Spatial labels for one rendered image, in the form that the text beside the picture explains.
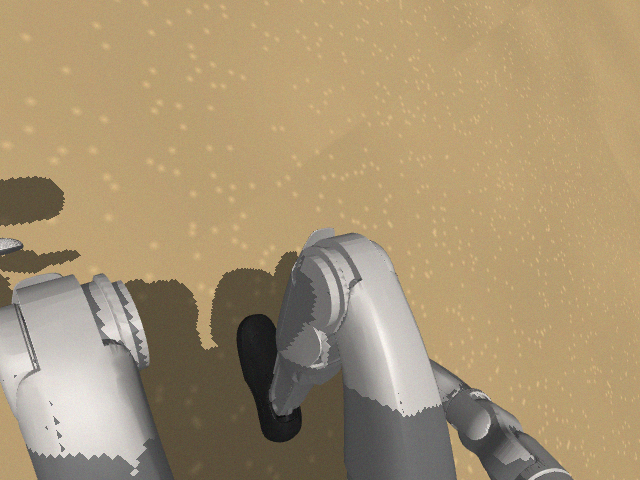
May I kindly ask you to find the right robot hand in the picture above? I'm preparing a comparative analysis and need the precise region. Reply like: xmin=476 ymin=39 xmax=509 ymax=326
xmin=429 ymin=358 xmax=471 ymax=416

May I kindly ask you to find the right robot arm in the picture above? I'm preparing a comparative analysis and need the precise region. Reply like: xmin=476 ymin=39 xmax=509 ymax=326
xmin=446 ymin=388 xmax=574 ymax=480

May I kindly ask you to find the right robot foot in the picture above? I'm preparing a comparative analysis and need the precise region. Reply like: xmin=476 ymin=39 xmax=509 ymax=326
xmin=237 ymin=314 xmax=302 ymax=442

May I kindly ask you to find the left robot hand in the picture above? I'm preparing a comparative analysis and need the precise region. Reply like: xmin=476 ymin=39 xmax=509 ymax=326
xmin=0 ymin=238 xmax=24 ymax=256

